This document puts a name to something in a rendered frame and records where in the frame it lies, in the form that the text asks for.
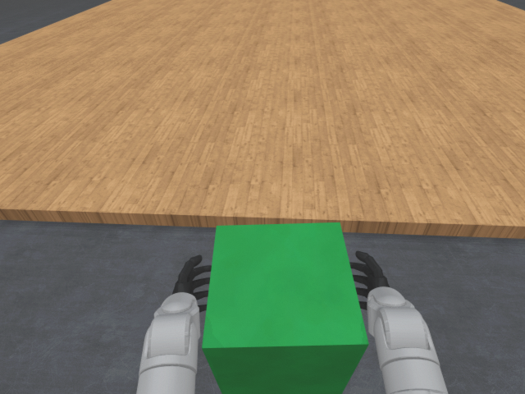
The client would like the robot right hand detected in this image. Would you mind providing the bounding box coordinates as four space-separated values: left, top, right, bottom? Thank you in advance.
349 251 390 310

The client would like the carton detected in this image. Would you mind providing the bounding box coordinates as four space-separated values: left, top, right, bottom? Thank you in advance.
202 222 369 394

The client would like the right robot forearm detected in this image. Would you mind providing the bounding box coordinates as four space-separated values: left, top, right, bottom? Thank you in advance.
367 286 448 394

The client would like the robot left hand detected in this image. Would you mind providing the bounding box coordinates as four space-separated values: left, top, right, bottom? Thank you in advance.
172 255 212 312

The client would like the left robot forearm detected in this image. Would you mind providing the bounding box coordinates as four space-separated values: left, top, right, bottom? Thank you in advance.
136 292 200 394

